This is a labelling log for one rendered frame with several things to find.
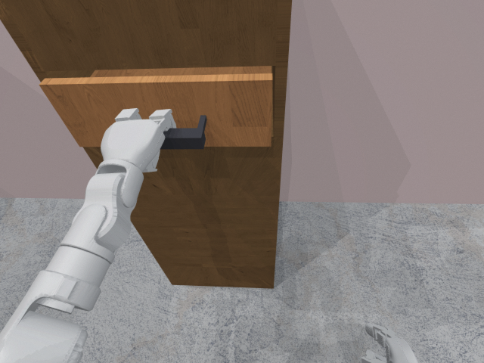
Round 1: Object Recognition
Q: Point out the left robot upper arm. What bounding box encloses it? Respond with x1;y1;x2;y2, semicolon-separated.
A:
0;311;88;363

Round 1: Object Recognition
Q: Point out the handle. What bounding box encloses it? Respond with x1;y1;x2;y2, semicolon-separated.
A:
160;115;207;149

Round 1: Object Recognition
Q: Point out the left robot forearm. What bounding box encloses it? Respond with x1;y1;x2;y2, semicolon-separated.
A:
0;159;144;351

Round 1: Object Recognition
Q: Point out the robot left hand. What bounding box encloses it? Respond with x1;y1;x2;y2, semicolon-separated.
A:
101;108;176;172

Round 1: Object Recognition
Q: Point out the drawer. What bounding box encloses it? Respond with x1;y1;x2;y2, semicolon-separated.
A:
39;66;272;147

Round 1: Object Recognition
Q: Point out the robot right hand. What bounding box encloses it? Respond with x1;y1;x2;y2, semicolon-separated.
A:
361;323;418;363

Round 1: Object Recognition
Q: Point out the cabinet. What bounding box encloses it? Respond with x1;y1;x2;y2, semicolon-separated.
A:
0;0;292;289

